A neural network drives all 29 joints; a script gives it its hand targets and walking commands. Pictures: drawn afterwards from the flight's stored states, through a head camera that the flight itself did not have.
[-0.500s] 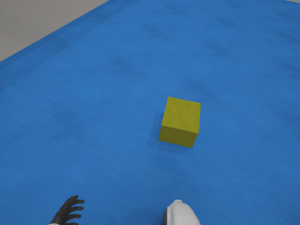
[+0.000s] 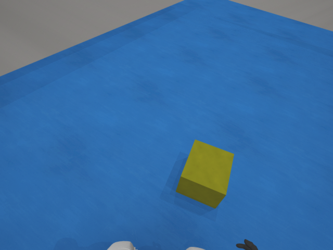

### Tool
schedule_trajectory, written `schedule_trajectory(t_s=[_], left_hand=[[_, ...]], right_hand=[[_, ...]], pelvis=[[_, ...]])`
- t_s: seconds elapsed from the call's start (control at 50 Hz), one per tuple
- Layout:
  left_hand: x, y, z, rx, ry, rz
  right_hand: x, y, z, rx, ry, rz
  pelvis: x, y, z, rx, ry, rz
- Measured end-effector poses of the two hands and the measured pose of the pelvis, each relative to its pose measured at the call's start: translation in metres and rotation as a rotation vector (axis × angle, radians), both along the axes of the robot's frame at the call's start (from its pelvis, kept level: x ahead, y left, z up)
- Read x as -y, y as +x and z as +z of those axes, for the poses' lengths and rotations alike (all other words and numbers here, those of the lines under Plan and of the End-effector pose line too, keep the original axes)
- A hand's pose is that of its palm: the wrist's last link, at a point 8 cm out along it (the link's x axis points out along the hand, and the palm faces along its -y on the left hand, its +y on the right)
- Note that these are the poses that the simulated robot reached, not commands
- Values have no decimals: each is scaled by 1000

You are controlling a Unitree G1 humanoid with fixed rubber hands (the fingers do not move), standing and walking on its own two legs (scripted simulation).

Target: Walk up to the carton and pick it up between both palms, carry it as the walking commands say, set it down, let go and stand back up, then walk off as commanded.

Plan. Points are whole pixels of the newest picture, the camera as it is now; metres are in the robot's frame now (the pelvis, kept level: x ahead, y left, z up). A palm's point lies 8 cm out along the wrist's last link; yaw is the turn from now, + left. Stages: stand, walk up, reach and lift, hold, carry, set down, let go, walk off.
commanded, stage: walk up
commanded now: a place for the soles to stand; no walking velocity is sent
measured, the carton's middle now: (204, 172) +0.69 -0.28 -0.64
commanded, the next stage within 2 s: none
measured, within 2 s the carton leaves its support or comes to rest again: neither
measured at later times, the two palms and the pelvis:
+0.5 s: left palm (142, 209) +0.24 +0.07 -0.12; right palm (311, 237) +0.21 -0.42 -0.12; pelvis +0.18 -0.16 +0.00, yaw +1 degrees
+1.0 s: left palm (188, 175) +0.37 -0.07 -0.13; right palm (332, 194) +0.35 -0.56 -0.12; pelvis +0.30 -0.31 +0.00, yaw +1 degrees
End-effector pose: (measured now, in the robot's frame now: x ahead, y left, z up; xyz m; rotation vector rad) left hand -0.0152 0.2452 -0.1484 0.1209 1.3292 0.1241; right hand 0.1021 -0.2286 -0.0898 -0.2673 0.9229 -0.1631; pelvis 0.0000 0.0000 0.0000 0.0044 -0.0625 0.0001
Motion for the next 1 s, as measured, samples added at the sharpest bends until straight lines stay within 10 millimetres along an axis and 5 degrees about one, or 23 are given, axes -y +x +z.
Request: schedule_trajectory(t_s=[0.2, 0.34, 0.46, 0.56, 0.64, 0.74, 0.86, 1.0], left_hand=[[50, 170, 31, 223, -9, -123], [118, 250, 33, 264, 19, -168], [167, 262, 29, 225, 49, -74], [183, 252, 34, 164, 49, -7], [191, 256, 18, 117, 29, 20], [212, 285, 8, 69, 10, -16], [250, 343, 17, 128, 4, -62], [313, 388, 18, 203, 45, -68]], right_hand=[[62, -35, 3, -238, -6, -124], [139, -11, -23, -341, 25, -181], [192, 69, -41, -330, 17, -97], [195, 160, -21, -191, 22, 1], [191, 215, -9, -67, 21, 41], [211, 237, 1, -59, -16, 2], [260, 236, 7, -125, -29, -39], [328, 246, -30, -243, 41, -51]], pelvis=[[54, 65, 19, 5, -8, -10], [120, 130, 3, -20, 24, -16], [156, 168, -5, -20, -2, 4], [175, 196, 8, -26, -17, 30], [187, 220, 3, -25, -29, 38], [214, 244, 5, -13, 2, 15], [255, 271, 14, -11, -12, 9], [311, 298, -3, -15, -7, 16]])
